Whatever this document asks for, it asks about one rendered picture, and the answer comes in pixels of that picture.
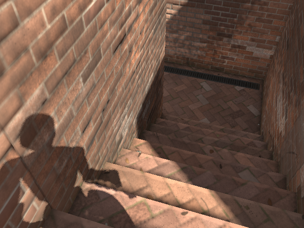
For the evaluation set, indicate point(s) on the stairs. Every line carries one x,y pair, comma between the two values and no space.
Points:
183,173

